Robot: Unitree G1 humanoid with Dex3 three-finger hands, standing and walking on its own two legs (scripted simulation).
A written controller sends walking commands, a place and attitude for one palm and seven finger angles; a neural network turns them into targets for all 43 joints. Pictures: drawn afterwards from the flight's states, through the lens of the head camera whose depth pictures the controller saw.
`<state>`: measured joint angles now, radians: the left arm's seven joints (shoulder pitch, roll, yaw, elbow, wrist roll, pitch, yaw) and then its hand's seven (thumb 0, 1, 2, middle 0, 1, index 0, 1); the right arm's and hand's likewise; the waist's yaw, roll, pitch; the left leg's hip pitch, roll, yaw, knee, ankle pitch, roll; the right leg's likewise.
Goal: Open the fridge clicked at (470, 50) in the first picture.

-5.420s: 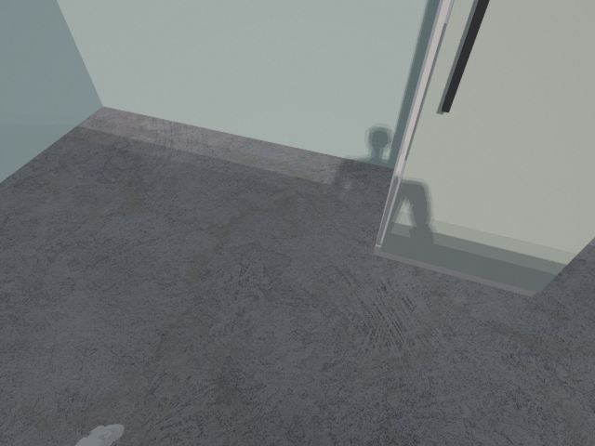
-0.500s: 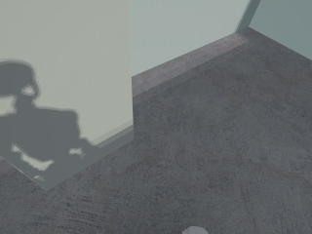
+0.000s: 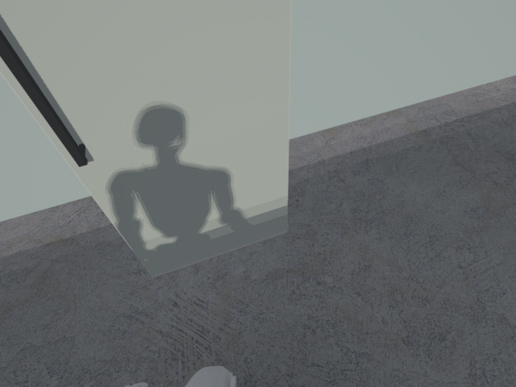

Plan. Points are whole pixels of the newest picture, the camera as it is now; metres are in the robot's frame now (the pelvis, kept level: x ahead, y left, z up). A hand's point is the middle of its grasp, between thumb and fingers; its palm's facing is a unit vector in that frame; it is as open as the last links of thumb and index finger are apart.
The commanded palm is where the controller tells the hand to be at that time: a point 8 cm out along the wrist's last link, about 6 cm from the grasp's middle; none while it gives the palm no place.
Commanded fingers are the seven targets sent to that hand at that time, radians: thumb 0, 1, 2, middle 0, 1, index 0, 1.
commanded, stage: turn to face it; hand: left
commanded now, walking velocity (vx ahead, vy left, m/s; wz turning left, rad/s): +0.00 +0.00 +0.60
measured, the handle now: (36, 88) +0.59 +0.44 +0.17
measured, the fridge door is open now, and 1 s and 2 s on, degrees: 0 0 0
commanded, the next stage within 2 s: take the last steps up to it in 0.66 s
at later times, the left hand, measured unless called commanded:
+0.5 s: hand out of the picture +0.00 +0.30 -0.17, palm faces +0.30 -0.92 -0.24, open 7.4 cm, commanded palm none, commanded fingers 0.00 0.90 0.90 -0.20 -0.30 -0.20 -0.30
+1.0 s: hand out of the picture -0.05 +0.22 -0.15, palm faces +0.44 -0.86 -0.24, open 7.4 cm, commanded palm none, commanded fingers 0.00 0.90 0.90 -0.20 -0.30 -0.20 -0.30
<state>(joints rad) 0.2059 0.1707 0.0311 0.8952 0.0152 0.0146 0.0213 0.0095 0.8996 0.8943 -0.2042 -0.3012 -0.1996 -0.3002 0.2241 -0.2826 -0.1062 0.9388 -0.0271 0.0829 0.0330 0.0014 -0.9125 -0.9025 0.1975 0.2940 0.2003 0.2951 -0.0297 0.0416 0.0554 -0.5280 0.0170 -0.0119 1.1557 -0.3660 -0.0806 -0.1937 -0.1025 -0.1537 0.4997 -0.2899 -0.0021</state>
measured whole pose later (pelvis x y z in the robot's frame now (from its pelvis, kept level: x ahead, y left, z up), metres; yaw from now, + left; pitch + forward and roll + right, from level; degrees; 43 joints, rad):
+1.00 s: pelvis -0.01 +0.03 +0.00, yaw +24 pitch -1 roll +1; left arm 0.30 0.14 0.03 1.00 0.02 -0.03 0.02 0.01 0.91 0.89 -0.20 -0.30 -0.20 -0.30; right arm 0.30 -0.23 -0.08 1.05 -0.04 0.05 0.03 0.00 -0.91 -0.90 0.20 0.29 0.20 0.30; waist 0.00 0.05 0.00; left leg -0.45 0.05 -0.01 1.05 -0.29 -0.03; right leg -0.12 -0.05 -0.13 0.39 -0.25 -0.01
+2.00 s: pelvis +0.17 +0.15 -0.01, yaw +23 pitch -1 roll +1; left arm 0.09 0.12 0.04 1.01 0.02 -0.01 0.04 -0.01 0.93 0.89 -0.20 -0.30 -0.20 -0.30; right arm 0.27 -0.15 -0.05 1.08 0.00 0.03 -0.03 0.00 -0.91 -0.90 0.20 0.29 0.20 0.30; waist -0.01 0.04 0.11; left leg -0.37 0.04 0.03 0.96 -0.52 -0.03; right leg -0.35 -0.04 -0.15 0.54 -0.17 -0.06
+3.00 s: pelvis +0.08 +0.21 +0.00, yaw +22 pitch -2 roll +1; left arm 0.24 0.29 0.02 0.99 0.03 0.01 0.01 0.01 0.90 0.89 -0.20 -0.30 -0.20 -0.30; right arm 0.27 -0.33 -0.04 1.02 -0.02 0.00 0.00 0.00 -0.91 -0.90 0.20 0.29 0.20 0.30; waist -0.01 0.02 0.00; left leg -0.20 -0.07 0.11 0.41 -0.19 0.08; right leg -0.27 -0.03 -0.06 0.47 -0.18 -0.02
